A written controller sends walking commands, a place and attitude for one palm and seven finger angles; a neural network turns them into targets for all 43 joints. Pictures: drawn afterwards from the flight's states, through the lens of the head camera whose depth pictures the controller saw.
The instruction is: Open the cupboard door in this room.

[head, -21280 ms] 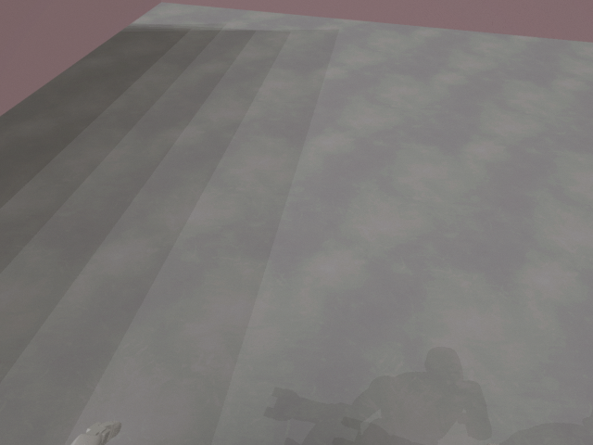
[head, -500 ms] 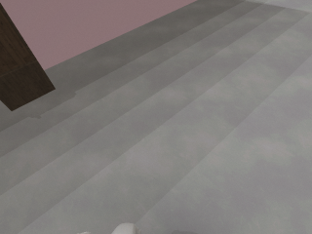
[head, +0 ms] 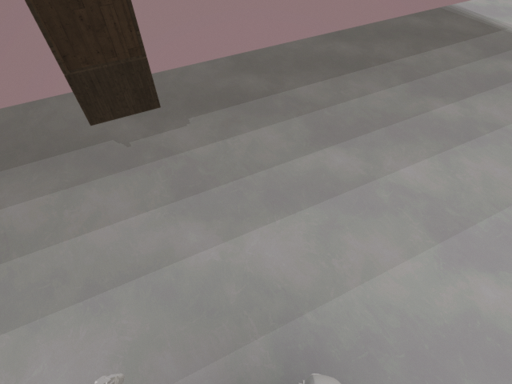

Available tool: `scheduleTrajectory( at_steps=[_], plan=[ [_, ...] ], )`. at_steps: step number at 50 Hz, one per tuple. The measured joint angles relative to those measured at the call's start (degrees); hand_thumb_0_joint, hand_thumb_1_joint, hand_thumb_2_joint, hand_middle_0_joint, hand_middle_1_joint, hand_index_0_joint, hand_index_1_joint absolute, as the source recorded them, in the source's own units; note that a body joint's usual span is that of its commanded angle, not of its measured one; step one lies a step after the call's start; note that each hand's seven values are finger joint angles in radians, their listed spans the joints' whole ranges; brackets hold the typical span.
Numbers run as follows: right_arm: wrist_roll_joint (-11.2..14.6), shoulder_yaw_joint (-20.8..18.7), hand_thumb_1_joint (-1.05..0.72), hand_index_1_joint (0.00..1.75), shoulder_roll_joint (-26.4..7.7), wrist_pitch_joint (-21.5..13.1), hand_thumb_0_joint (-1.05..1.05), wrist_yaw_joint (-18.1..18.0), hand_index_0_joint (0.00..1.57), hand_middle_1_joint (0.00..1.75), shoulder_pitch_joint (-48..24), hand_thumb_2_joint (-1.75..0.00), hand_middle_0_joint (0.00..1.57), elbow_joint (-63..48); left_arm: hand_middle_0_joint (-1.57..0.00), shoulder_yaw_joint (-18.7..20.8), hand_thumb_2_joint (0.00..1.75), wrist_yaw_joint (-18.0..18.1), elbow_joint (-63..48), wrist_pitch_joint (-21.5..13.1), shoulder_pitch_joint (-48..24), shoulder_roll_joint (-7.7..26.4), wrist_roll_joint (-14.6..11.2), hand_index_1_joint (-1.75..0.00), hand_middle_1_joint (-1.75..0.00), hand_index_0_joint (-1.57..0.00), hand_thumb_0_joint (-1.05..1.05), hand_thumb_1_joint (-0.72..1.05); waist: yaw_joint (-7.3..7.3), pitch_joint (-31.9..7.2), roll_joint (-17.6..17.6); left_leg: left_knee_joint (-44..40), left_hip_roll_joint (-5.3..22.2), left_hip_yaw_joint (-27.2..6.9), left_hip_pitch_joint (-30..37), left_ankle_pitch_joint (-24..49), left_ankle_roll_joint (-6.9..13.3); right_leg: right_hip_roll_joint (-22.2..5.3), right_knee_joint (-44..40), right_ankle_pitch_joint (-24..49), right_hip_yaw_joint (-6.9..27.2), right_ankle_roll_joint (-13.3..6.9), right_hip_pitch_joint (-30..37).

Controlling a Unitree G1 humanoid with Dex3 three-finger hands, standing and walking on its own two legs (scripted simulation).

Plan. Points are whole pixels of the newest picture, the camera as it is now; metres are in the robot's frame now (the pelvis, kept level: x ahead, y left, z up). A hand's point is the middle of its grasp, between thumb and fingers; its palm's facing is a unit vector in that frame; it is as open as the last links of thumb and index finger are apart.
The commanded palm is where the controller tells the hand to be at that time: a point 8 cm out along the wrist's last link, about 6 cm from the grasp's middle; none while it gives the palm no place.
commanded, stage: turn or walk to find it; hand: left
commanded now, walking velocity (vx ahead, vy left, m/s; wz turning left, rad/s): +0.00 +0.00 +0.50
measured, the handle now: out of the picture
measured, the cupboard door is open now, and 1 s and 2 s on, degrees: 0 0 0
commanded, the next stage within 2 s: stand and wait in 1.74 s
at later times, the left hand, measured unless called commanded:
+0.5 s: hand out of the picture -0.03 +0.13 -0.15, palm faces +0.36 -0.90 -0.26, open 7.4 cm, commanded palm none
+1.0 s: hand (97, 360) +0.17 +0.30 -0.16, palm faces +0.49 -0.85 -0.19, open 7.3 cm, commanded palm none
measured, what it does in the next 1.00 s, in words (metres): walks ahead, turning left: right foot, then left foot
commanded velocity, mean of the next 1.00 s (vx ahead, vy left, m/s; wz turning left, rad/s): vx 0.30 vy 0.00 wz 0.39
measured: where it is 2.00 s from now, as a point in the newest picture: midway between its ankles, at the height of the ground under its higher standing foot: (206, 289)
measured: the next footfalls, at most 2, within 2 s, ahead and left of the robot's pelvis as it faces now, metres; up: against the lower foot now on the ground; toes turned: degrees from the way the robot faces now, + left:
right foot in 0.12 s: +0.05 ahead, -0.13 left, +0.00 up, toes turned +0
left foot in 0.70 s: +0.19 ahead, +0.16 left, +0.00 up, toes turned +31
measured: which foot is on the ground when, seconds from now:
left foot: down 0.00-0.12, up 0.14-0.68, down 0.70-1.00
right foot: up 0.00-0.10, down 0.12-0.70, up 0.72-1.00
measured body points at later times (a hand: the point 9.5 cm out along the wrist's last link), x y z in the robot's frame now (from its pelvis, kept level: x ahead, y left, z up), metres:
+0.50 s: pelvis +0.06 -0.03 +0.01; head +0.08 -0.06 +0.46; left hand -0.05 +0.17 -0.13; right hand +0.17 -0.27 -0.16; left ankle +0.05 +0.14 -0.64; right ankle +0.01 -0.13 -0.74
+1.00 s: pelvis +0.18 +0.09 +0.00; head +0.18 +0.11 +0.45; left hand +0.14 +0.35 -0.14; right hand +0.34 -0.10 -0.14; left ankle +0.15 +0.14 -0.74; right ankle +0.30 -0.03 -0.65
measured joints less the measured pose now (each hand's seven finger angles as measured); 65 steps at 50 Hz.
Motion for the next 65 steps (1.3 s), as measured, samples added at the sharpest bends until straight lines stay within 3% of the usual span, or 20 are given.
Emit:
scheduleTrajectory(
  at_steps=[5, 7, 9, 13, 19, 25, 29, 33, 35, 37, 39, 42, 47, 52, 58, 65],
  plan=[
    [-0.1, -0.7, -0.91, 0.30, -0.7, 0.8, 0.00, 0.1, 0.20, 0.30, 1.6, -0.90, 0.21, 0.3, -0.20, -0.7, 0.89, -0.1, -1.6, -1.2, -1.4, -1.5, -0.3, -0.30, -0.30, -0.20, 0.01, 0.91, -1.37, -0.3, 1.9, 3.4, -0.8, -2.9, -2.7, -0.9, -1.7, 2.0, -16.1, 3.2, -0.8, -0.6, 6.7],
    [0.2, -1.3, -0.91, 0.30, -1.5, 1.3, 0.00, 0.0, 0.20, 0.30, 2.5, -0.90, 0.21, 0.9, -0.20, -1.0, 0.89, -0.3, -1.9, -2.5, -1.0, -2.7, 0.2, -0.30, -0.30, -0.20, 0.01, 0.91, -1.41, -0.5, 3.9, 9.8, -0.7, -4.1, -5.3, -6.5, -1.9, 2.8, -19.7, 6.5, -2.6, -4.3, 8.6],
    [-0.1, -1.8, -0.91, 0.30, -2.2, 2.1, 0.01, 0.4, 0.20, 0.30, 3.4, -0.90, 0.21, 1.9, -0.20, -1.6, 0.89, -0.4, -2.2, -3.2, 0.4, -3.7, 0.4, -0.30, -0.30, -0.20, 0.01, 0.91, -1.35, -1.0, 4.5, 21.7, -1.2, -2.8, -9.4, -12.4, -1.7, 2.2, -20.0, 5.9, -4.3, -6.7, 9.9],
    [-0.7, -2.5, -0.91, 0.30, -3.1, 2.4, 0.01, 1.7, 0.20, 0.30, 4.7, -0.90, 0.20, 3.0, -0.20, -1.6, 0.89, -0.2, -0.6, -4.2, 4.9, -5.0, 0.3, -0.30, -0.30, -0.21, 0.00, 0.91, -1.10, -2.4, 3.8, 38.3, 0.4, 1.0, -15.7, -6.8, -2.1, 0.7, -26.4, 7.6, -6.0, -7.1, 14.7],
    [-0.6, -3.0, -0.91, 0.30, -3.3, 2.0, 0.01, 2.2, 0.19, 0.30, 6.5, -0.90, 0.20, 4.2, -0.20, -1.6, 0.89, 0.0, 2.9, -5.7, 10.3, -5.8, 0.4, -0.30, -0.30, -0.21, 0.01, 0.91, -0.92, -3.1, 3.2, 42.9, 4.3, 1.6, -19.6, 2.1, -3.4, -0.2, -33.2, 8.6, -10.8, -6.9, 20.8],
    [-0.6, -2.4, -0.91, 0.30, -2.5, 2.3, 0.01, 2.4, 0.19, 0.30, 4.5, -0.90, 0.20, 5.2, -0.20, -1.6, 0.89, 0.4, 6.0, -6.8, 15.3, -6.8, 0.9, -0.30, -0.30, -0.20, 0.01, 0.91, 0.67, -2.4, 2.9, 37.8, 6.9, 3.3, -20.9, 3.3, -3.4, -0.4, -34.9, 6.5, -15.2, -5.8, 24.7],
    [-0.3, -1.2, -0.92, 0.30, -1.5, 2.1, 0.01, 2.5, 0.19, 0.30, 0.4, -0.90, 0.20, 4.3, -0.20, -1.9, 0.89, 0.6, 7.7, -6.4, 17.4, -7.2, 1.1, -0.30, -0.30, -0.20, 0.01, 0.91, 1.91, -0.3, 2.2, 26.3, 7.4, 6.8, -19.2, 1.0, -2.7, -1.2, -33.9, 4.0, -17.9, -4.3, 26.5],
    [-0.1, 0.0, -0.92, 0.30, -0.7, 0.6, 0.01, 2.5, 0.19, 0.30, -4.2, -0.90, 0.20, 2.3, -0.20, -2.0, 0.89, 0.3, 8.9, -6.0, 18.8, -6.7, 1.1, -0.30, -0.30, -0.20, 0.01, 0.91, 3.68, 1.8, 0.8, 14.4, 5.3, 10.6, -14.8, -1.6, -0.2, -3.3, -29.7, -0.2, -19.6, -1.9, 27.5],
    [-0.3, 0.3, -0.92, 0.30, -0.5, -1.1, 0.01, 2.3, 0.19, 0.30, -5.3, -0.90, 0.20, 0.8, -0.20, -2.0, 0.89, -0.1, 9.7, -5.7, 20.0, -6.4, 0.8, -0.30, -0.30, -0.20, 0.01, 0.91, 3.58, 1.7, 0.2, 8.1, 3.4, 12.2, -10.4, 1.0, 1.6, -5.7, -21.6, -3.5, -19.7, -0.9, 25.8],
    [-0.1, 0.2, -0.91, 0.30, -0.2, -3.1, 0.01, 1.8, 0.19, 0.30, -6.1, -0.90, 0.20, -0.2, -0.20, -2.0, 0.89, -0.7, 10.2, -4.5, 18.8, -5.6, 0.3, -0.30, -0.30, -0.20, 0.01, 0.91, 2.97, 2.2, -0.4, 11.2, 2.1, 12.2, -10.6, 1.4, 4.5, -7.0, -4.1, -5.3, -13.5, -1.4, 19.1],
    [0.4, 0.4, -0.91, 0.30, 0.0, -3.9, 0.00, 1.3, 0.19, 0.30, -6.0, -0.90, 0.20, -0.1, -0.20, -1.7, 0.89, -0.6, 9.7, -3.4, 16.3, -4.9, 0.1, -0.30, -0.30, -0.20, 0.01, 0.91, 3.29, 2.3, -0.6, 12.0, 1.6, 12.2, -8.9, -1.7, 5.0, -5.6, 10.5, -5.4, -7.2, -2.0, 11.4],
    [0.4, 0.6, -0.91, 0.30, 0.5, -4.3, 0.00, 0.5, 0.20, 0.30, -3.9, -0.90, 0.20, 1.0, -0.20, -1.0, 0.89, -0.6, 8.1, -3.5, 11.6, -4.0, 0.6, -0.30, -0.30, -0.20, 0.01, 0.91, 2.76, 0.9, -0.4, 7.4, 0.8, 11.5, -4.5, -1.5, 4.5, -4.9, 17.1, -0.2, -4.1, -2.2, 2.4],
    [0.6, 0.0, -0.93, 0.30, 1.4, -5.1, 0.00, -0.3, 0.20, 0.30, 1.9, -0.90, 0.20, 3.5, -0.20, -0.4, 0.89, -0.9, 3.8, -4.2, 5.0, -3.0, 1.3, -0.29, -0.30, -0.20, 0.01, 0.92, 1.24, -1.9, -0.9, -1.1, -1.2, 9.7, 2.2, 0.4, 5.2, -5.3, 12.4, 8.6, -1.9, -1.5, -6.2],
    [0.6, -0.3, -0.93, 0.30, 1.5, -5.3, 0.00, -0.4, 0.20, 0.30, 8.0, -0.90, 0.20, 6.2, -0.20, -0.2, 0.89, -1.4, 2.1, -3.7, 1.0, -3.1, 1.3, -0.29, -0.30, -0.20, 0.00, 0.92, -0.46, -3.8, -1.3, -7.3, -2.5, 8.6, 7.6, 0.8, 5.2, -5.2, 7.7, 14.8, -1.2, -0.6, -9.7],
    [0.4, -0.2, -0.92, 0.30, 2.9, -5.6, 0.00, -1.0, 0.20, 0.30, 14.6, -0.90, 0.20, 9.0, -0.20, -0.5, 0.89, -1.7, 2.0, -3.1, -2.1, -3.4, 0.9, -0.30, -0.30, -0.20, 0.00, 0.91, -2.93, -3.5, -1.2, -11.4, -2.8, 7.3, 12.6, -0.7, 4.2, -4.2, -1.1, 15.6, -1.8, -0.7, -9.0],
    [-0.2, 0.2, -0.91, 0.30, 4.0, -5.3, 0.00, -1.3, 0.20, 0.30, 19.8, -0.90, 0.20, 12.3, -0.20, -1.4, 0.90, -2.2, 2.0, -3.7, -5.1, -5.0, 0.5, -0.30, -0.30, -0.20, 0.01, 0.91, -5.49, -1.2, 0.7, -9.6, -0.7, 6.2, 16.4, -6.9, 1.3, -1.3, -16.5, 12.1, -3.9, -3.6, -3.2]
  ],
)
